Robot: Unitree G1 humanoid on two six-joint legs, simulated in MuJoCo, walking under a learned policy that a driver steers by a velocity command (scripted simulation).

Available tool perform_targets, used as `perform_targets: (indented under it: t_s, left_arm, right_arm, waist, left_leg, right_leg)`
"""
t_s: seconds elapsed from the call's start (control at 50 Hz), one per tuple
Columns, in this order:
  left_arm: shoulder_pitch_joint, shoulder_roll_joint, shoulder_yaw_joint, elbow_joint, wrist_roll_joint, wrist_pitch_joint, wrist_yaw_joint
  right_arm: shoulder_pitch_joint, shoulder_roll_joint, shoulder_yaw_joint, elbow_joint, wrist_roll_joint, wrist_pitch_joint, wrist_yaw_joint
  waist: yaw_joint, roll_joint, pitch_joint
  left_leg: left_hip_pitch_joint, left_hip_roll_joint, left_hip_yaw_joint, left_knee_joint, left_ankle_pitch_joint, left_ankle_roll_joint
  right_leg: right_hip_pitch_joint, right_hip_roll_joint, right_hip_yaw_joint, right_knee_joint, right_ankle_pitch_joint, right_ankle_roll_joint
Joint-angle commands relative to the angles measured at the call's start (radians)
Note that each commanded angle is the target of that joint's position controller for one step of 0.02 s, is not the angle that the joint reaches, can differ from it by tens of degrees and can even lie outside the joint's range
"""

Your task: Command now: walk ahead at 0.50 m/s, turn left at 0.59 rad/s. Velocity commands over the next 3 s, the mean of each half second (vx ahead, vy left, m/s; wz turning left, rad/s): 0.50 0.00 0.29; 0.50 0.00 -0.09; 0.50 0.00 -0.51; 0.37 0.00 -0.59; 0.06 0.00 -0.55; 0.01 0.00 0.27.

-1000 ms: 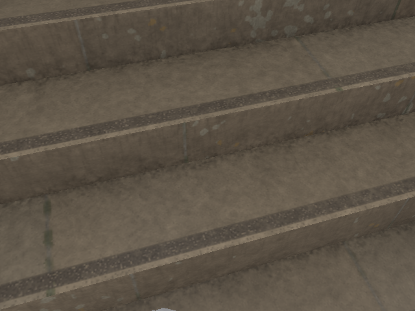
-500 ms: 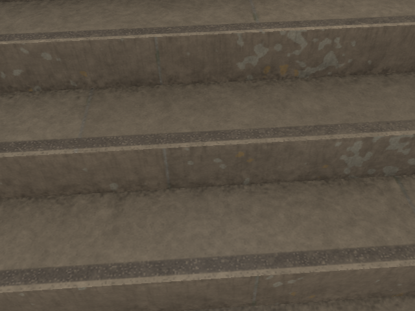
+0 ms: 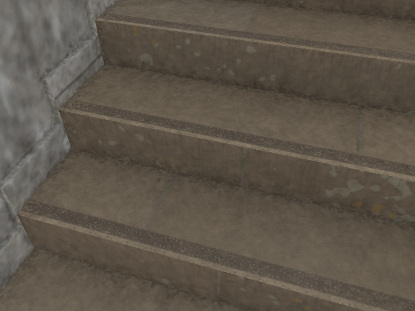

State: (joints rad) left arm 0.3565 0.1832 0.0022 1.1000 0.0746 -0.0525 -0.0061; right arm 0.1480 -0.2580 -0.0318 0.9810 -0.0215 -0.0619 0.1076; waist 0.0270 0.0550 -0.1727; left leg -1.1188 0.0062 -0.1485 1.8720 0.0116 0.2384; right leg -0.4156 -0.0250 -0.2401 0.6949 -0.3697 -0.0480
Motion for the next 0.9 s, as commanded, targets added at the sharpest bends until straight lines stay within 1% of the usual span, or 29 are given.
perform_targets:
  t_s: [0.02,0.04,0.1,0.22,0.26,0.3,0.34,0.36,0.38,0.4,0.42,0.44,0.46,0.48,0.5,0.54,0.58,0.64,0.66,0.68,0.72,0.76,0.78,0.8,0.82,0.84,0.86,0.88,0.9]
  left_arm:
    - [-0.118,-0.062,-0.034,-0.071,0.031,-0.036,-0.021]
    - [-0.018,-0.059,-0.04,-0.025,0.045,-0.032,-0.024]
    - [0.149,-0.067,-0.055,0.058,0.086,-0.026,-0.034]
    - [0.373,-0.101,-0.084,0.16,0.107,-0.038,-0.059]
    - [0.305,-0.09,-0.085,0.143,0.055,-0.039,-0.101]
    - [0.257,-0.005,-0.075,0.1,-0.005,-0.075,-0.104]
    - [0.322,0.091,-0.05,0.104,-0.025,-0.088,-0.093]
    - [0.302,0.13,-0.027,0.097,-0.019,-0.089,-0.09]
    - [0.25,0.181,-0.001,0.076,-0.001,-0.09,-0.089]
    - [0.341,0.1,-0.005,0.06,0.043,-0.103,-0.101]
    - [0.308,0.102,0.0,0.047,0.041,-0.09,-0.13]
    - [0.262,0.021,0.018,0.045,-0.012,-0.062,-0.147]
    - [0.195,-0.022,0.025,0.033,-0.036,-0.059,-0.144]
    - [0.136,-0.032,0.032,0.015,-0.024,-0.073,-0.132]
    - [0.053,-0.034,0.03,-0.021,-0.019,-0.084,-0.114]
    - [-0.023,-0.076,0.013,-0.067,-0.048,-0.057,-0.086]
    - [-0.05,-0.076,0.011,-0.067,-0.049,-0.017,-0.085]
    - [-0.165,-0.084,-0.024,-0.136,-0.049,-0.004,-0.084]
    - [-0.323,-0.185,-0.043,-0.303,-0.078,-0.005,0.01]
    - [-0.421,-0.188,-0.066,-0.375,-0.074,-0.004,0.046]
    - [-0.511,-0.117,-0.066,-0.455,-0.077,0.002,0.053]
    - [-0.52,-0.059,-0.057,-0.494,-0.066,0.026,0.035]
    - [-0.604,0.015,-0.051,-0.484,-0.057,0.063,-0.036]
    - [-0.511,0.01,-0.037,-0.454,-0.063,0.084,-0.08]
    - [-0.397,0.022,-0.034,-0.422,-0.046,0.098,-0.091]
    - [-0.369,0.013,-0.033,-0.41,-0.038,0.098,-0.088]
    - [-0.374,0.014,-0.033,-0.404,-0.052,0.089,-0.075]
    - [-0.242,0.047,-0.006,-0.328,-0.057,0.086,-0.051]
    - [-0.082,0.099,-0.003,-0.247,-0.091,0.067,-0.041]
  right_arm:
    - [-0.027,0.061,0.033,-0.031,0.006,0.007,0.024]
    - [-0.066,0.065,0.041,-0.046,0.008,0.01,0.023]
    - [-0.172,0.091,0.067,-0.106,0.02,0.016,-0.015]
    - [-0.466,0.098,0.101,-0.282,0.012,0.072,-0.045]
    - [-0.636,0.137,0.116,-0.353,-0.018,0.136,-0.019]
    - [-0.52,0.123,0.097,-0.325,-0.022,0.142,0.002]
    - [-0.425,0.101,0.079,-0.277,-0.016,0.126,0.006]
    - [-0.356,0.091,0.072,-0.261,-0.007,0.106,-0.001]
    - [-0.223,0.051,0.054,-0.247,-0.003,0.093,-0.018]
    - [-0.031,-0.001,0.048,-0.178,0.027,0.079,-0.032]
    - [0.192,-0.038,0.032,-0.124,-0.009,0.102,-0.04]
    - [0.393,-0.142,-0.019,-0.028,-0.037,0.089,-0.042]
    - [0.388,-0.155,-0.042,0.023,-0.065,0.048,-0.063]
    - [0.298,-0.108,-0.036,0.04,-0.044,0.022,-0.057]
    - [0.193,-0.023,-0.022,0.048,-0.03,0.008,-0.049]
    - [0.043,0.132,0.031,0.065,-0.052,0.009,-0.025]
    - [-0.018,0.174,0.044,0.028,-0.043,0.006,-0.022]
    - [0.088,0.182,0.061,0.077,-0.074,-0.008,-0.043]
    - [0.263,0.125,0.045,0.183,0.006,-0.061,-0.1]
    - [0.29,0.107,0.057,0.216,0.031,-0.084,-0.12]
    - [0.3,0.026,0.04,0.216,0.01,-0.088,-0.14]
    - [0.369,-0.017,0.018,0.213,0.038,-0.082,-0.178]
    - [0.205,0.029,0.057,0.109,-0.084,-0.062,-0.06]
    - [0.234,-0.084,0.027,0.096,-0.069,-0.061,-0.013]
    - [0.217,-0.146,0.007,0.087,-0.062,-0.071,-0.001]
    - [0.248,-0.174,-0.014,0.104,-0.031,-0.073,-0.005]
    - [0.321,-0.153,-0.019,0.134,-0.028,-0.063,-0.004]
    - [0.396,-0.079,-0.01,0.173,-0.061,-0.044,0.005]
    - [0.529,0.023,0.021,0.162,-0.14,-0.041,0.032]
  waist:
    - [-0.061,-0.071,0.109]
    - [-0.034,-0.113,0.105]
    - [0.019,-0.055,0.148]
    - [0.082,-0.066,0.198]
    - [0.043,-0.136,0.205]
    - [-0.045,-0.208,0.133]
    - [-0.063,-0.27,0.103]
    - [-0.105,-0.312,0.095]
    - [-0.155,-0.343,-0.011]
    - [-0.143,-0.183,-0.212]
    - [-0.242,-0.064,-0.291]
    - [-0.24,0.055,-0.256]
    - [-0.209,0.008,-0.089]
    - [-0.149,0.088,0.007]
    - [-0.097,0.004,0.025]
    - [0.036,-0.136,0.025]
    - [0.086,-0.097,0.062]
    - [0.074,0.017,0.117]
    - [0.021,-0.01,0.243]
    - [0.034,-0.066,0.315]
    - [0.014,-0.063,0.302]
    - [-0.022,0.019,0.224]
    - [0.038,0.07,0.013]
    - [0.081,0.16,-0.024]
    - [0.13,0.131,-0.042]
    - [0.127,0.134,-0.036]
    - [0.094,0.118,-0.038]
    - [0.08,0.099,-0.086]
    - [0.044,-0.083,-0.243]
  left_leg:
    - [-0.138,0.041,0.02,0.081,0.016,0.006]
    - [-0.249,0.033,0.026,0.233,-0.047,0.025]
    - [-0.535,0.021,-0.018,0.294,-0.094,0.078]
    - [-0.609,0.114,0.127,-0.087,-0.028,0.059]
    - [-0.184,0.153,0.266,-0.247,-0.182,0.042]
    - [0.137,0.046,0.364,-0.309,-0.244,0.001]
    - [0.21,-0.036,0.386,-0.569,-0.397,-0.029]
    - [0.308,-0.059,0.364,-0.717,-0.419,-0.02]
    - [0.54,-0.074,0.326,-0.745,-0.264,-0.007]
    - [1.042,0.028,0.081,-0.755,0.0,0.065]
    - [1.269,0.121,-0.274,-1.098,-0.117,0.137]
    - [1.178,0.262,-0.63,-1.397,-0.14,0.172]
    - [1.016,0.255,-0.604,-1.432,-0.257,0.077]
    - [0.888,0.226,-0.475,-1.389,-0.26,0.085]
    - [0.846,0.222,-0.397,-1.362,-0.186,0.097]
    - [0.724,0.213,-0.211,-1.398,-0.103,0.032]
    - [0.619,0.192,-0.049,-1.479,-0.152,0.021]
    - [0.62,0.17,0.004,-1.563,-0.189,0.024]
    - [0.64,0.225,-0.025,-1.636,-0.345,-0.009]
    - [0.608,0.215,-0.018,-1.658,-0.392,-0.05]
    - [0.64,0.163,0.043,-1.747,-0.495,-0.084]
    - [0.753,0.183,0.071,-1.949,-0.25,-0.029]
    - [0.635,0.156,0.186,-1.836,0.079,-0.027]
    - [0.689,0.202,0.228,-1.741,0.684,0.054]
    - [0.871,0.258,0.243,-1.663,1.006,0.062]
    - [1.122,0.298,0.248,-1.573,1.2,0.078]
    - [1.278,0.304,0.252,-1.475,1.334,0.099]
    - [1.231,0.262,0.264,-1.275,1.316,0.085]
    - [0.793,0.178,0.17,-1.038,1.018,0.023]
  right_leg:
    - [0.04,-0.221,0.185,-0.454,0.18,-0.159]
    - [0.133,-0.244,0.187,-0.454,0.204,-0.176]
    - [0.372,-0.258,0.195,-0.455,0.209,-0.176]
    - [0.533,-0.283,0.16,-0.59,0.298,-0.182]
    - [0.193,-0.277,0.072,-0.735,0.44,-0.184]
    - [0.162,-0.263,-0.005,-0.652,1.039,-0.211]
    - [0.439,-0.301,0.006,-0.509,1.536,-0.204]
    - [0.513,-0.306,0.011,-0.427,1.713,-0.179]
    - [0.467,-0.289,0.031,-0.295,1.865,-0.149]
    - [0.121,-0.227,0.127,-0.033,1.577,-0.079]
    - [-0.13,-0.081,0.205,0.22,0.924,-0.052]
    - [-0.246,0.049,0.364,0.807,0.362,-0.022]
    - [-0.395,0.069,0.544,1.086,0.454,-0.052]
    - [-0.495,0.072,0.55,1.263,0.46,-0.07]
    - [-0.584,0.088,0.532,1.386,0.393,-0.106]
    - [-0.655,0.026,0.503,1.373,0.433,-0.183]
    - [-0.663,-0.035,0.424,1.34,0.346,-0.188]
    - [-0.862,-0.015,0.352,1.646,0.218,-0.241]
    - [-0.919,0.002,0.31,1.643,0.127,-0.109]
    - [-0.949,-0.034,0.313,1.547,0.091,-0.085]
    - [-0.892,-0.052,0.196,1.277,0.064,-0.048]
    - [-0.656,-0.08,0.121,0.97,0.036,-0.05]
    - [-0.422,-0.022,0.146,0.807,-0.025,-0.11]
    - [-0.308,0.059,0.075,0.851,0.025,-0.081]
    - [-0.34,0.067,0.087,0.738,0.087,-0.072]
    - [-0.416,0.099,0.059,0.514,-0.021,-0.059]
    - [-0.427,0.136,0.028,0.326,-0.033,-0.076]
    - [-0.248,0.161,0.122,0.278,0.035,-0.115]
    - [0.219,0.083,0.529,0.227,0.132,-0.254]
